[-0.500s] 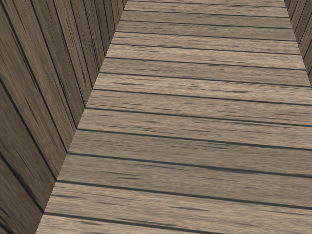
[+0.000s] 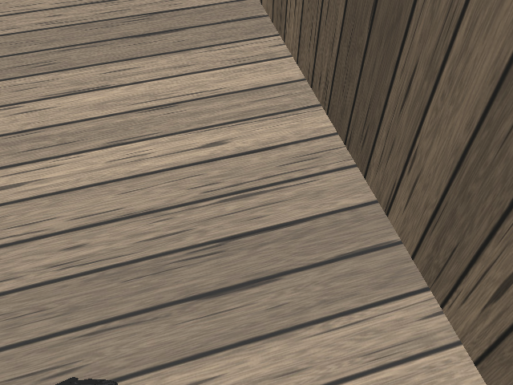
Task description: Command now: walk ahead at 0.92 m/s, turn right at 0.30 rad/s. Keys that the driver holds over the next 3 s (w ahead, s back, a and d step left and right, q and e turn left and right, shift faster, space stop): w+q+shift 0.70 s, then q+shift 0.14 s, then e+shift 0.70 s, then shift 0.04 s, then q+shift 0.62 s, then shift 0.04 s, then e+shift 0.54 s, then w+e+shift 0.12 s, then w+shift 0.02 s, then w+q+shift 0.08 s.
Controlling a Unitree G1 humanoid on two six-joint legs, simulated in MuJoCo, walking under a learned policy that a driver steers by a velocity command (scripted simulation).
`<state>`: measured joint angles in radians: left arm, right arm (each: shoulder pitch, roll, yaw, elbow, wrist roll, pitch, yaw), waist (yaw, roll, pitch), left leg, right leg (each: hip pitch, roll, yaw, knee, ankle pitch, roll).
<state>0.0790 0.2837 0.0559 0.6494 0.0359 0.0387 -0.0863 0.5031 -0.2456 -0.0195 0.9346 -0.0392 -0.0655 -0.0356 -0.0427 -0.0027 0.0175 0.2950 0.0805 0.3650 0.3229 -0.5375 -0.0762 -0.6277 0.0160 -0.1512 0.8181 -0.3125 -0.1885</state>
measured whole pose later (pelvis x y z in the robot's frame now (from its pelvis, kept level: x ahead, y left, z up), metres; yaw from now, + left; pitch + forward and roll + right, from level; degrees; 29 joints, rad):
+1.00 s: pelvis +0.86 +0.01 +0.03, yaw +37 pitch +3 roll -1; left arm 0.14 0.27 0.02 0.69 0.00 -0.11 0.00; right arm 0.27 -0.34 -0.07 0.72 0.00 -0.01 -0.02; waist -0.02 0.02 0.07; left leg -0.49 -0.05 -0.12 1.32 -0.45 -0.03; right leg -0.44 0.00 0.03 0.53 -0.15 0.02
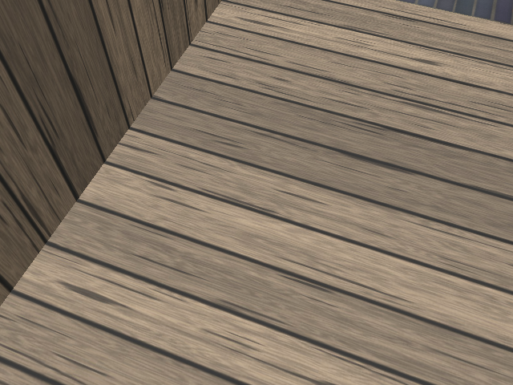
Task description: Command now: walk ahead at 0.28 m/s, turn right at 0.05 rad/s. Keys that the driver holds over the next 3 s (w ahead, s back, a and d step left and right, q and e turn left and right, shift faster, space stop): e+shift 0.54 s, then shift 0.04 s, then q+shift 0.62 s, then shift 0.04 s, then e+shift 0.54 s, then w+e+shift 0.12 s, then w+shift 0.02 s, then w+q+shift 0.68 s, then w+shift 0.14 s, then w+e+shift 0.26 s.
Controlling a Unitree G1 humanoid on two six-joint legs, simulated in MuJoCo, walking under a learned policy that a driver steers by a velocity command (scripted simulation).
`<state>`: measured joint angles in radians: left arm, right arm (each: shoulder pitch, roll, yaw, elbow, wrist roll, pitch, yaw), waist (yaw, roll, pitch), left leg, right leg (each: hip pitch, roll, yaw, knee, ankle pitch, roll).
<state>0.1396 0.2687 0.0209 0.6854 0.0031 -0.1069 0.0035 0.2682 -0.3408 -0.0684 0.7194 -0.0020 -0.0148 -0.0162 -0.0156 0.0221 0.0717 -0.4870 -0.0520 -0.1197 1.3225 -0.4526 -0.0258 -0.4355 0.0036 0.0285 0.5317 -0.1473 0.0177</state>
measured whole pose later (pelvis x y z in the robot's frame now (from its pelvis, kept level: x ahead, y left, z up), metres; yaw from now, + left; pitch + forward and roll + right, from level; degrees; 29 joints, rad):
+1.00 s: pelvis +0.14 -0.02 +0.01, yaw -18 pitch +1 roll -1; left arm 0.09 0.27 0.06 0.72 0.02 0.01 0.06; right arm 0.21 -0.27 -0.09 0.65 0.03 0.05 -0.01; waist -0.03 -0.01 0.05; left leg -0.44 0.07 0.06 0.82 -0.38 -0.05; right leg -0.23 -0.09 -0.21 0.48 -0.26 0.00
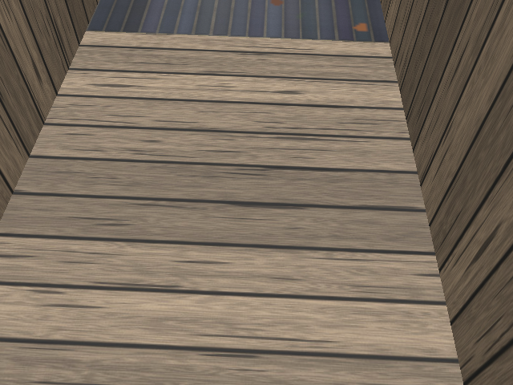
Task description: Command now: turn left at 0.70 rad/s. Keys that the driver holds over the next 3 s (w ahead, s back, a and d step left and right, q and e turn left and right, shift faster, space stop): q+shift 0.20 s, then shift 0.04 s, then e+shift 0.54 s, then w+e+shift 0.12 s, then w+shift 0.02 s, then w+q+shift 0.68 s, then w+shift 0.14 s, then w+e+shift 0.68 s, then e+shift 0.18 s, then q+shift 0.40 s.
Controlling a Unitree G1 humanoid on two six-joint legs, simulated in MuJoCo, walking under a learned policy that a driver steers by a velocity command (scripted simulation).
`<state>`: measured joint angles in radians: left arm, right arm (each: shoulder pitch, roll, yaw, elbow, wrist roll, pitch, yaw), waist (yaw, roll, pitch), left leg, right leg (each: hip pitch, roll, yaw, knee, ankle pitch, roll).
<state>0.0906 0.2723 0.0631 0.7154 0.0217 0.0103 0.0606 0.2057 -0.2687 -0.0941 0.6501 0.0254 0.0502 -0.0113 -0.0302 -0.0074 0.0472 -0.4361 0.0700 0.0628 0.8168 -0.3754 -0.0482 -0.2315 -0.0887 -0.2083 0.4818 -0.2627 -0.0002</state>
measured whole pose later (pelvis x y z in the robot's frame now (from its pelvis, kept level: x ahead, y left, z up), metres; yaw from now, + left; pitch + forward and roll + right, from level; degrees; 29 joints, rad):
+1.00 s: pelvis +0.07 +0.00 +0.00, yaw -12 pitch +2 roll +2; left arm 0.39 0.28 0.08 0.75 -0.01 -0.04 -0.01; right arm 0.17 -0.31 -0.12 0.64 0.02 -0.08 0.02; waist 0.00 0.05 -0.01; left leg -0.54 0.03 0.02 1.14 -0.36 -0.01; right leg -0.19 0.00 0.01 0.54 -0.39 -0.07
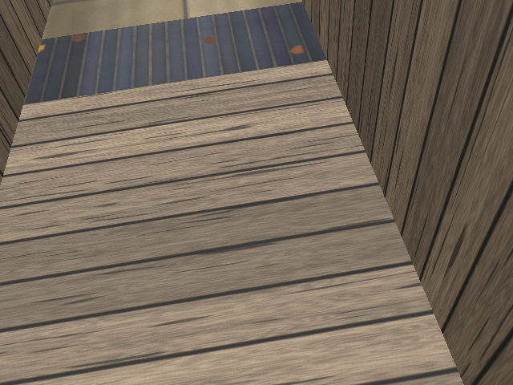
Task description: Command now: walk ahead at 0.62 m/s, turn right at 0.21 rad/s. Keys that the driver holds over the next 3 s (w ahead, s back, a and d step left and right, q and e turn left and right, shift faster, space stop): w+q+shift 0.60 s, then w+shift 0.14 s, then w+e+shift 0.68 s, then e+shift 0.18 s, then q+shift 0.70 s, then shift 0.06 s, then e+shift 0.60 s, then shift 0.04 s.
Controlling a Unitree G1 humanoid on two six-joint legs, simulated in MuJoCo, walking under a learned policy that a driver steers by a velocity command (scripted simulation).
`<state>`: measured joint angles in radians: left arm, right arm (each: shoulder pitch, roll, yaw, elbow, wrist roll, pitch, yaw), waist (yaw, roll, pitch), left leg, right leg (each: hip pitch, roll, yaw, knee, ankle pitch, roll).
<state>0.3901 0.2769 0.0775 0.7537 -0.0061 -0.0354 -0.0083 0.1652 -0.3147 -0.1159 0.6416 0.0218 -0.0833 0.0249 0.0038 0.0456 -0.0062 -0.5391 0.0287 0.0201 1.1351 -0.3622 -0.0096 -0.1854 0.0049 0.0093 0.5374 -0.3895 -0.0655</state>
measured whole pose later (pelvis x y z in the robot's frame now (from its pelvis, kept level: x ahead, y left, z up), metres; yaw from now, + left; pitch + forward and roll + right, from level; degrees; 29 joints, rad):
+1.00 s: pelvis +0.84 +0.22 +0.00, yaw +26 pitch +1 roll -2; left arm 0.51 0.31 0.07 0.91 0.03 -0.07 -0.01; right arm 0.09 -0.28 0.01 0.68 -0.07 -0.08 0.03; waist 0.06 0.03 0.00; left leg -0.62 0.03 -0.04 1.15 -0.34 0.05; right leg -0.20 0.13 0.04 0.45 -0.26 -0.09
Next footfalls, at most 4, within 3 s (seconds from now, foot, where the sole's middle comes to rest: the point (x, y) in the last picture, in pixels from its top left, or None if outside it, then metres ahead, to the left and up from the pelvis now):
0.36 left None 0.40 0.11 -0.77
0.80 right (237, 255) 0.90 0.16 -0.77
1.20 left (134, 205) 1.12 0.52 -0.77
1.58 right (187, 119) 1.56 0.37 -0.77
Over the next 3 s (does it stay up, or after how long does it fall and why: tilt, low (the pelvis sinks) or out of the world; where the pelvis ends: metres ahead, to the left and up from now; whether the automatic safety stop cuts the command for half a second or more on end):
stays up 1.67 0.48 0.00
